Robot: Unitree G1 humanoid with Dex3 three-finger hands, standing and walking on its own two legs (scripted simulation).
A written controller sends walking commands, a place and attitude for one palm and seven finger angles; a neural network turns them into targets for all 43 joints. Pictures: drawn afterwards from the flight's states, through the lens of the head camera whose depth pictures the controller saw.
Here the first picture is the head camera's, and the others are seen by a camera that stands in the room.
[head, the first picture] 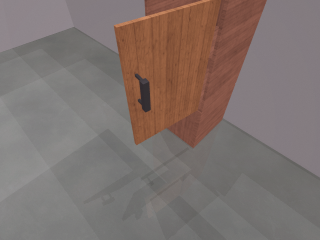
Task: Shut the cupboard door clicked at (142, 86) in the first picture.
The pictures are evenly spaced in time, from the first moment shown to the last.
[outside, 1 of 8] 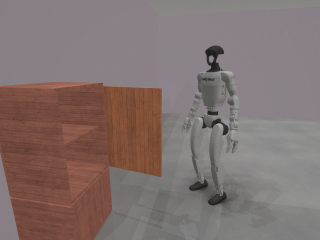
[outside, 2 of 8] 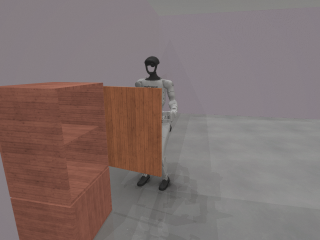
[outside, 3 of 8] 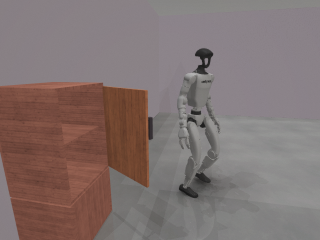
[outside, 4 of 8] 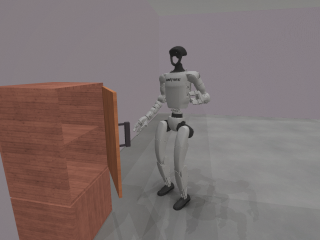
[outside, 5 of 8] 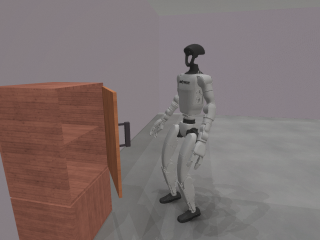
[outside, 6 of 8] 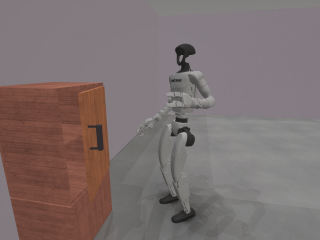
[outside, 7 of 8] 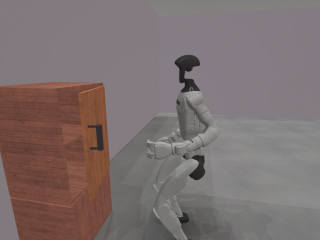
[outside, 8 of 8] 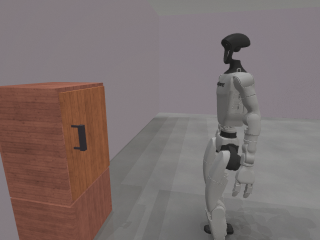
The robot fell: no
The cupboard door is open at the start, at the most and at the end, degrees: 80 80 0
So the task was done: yes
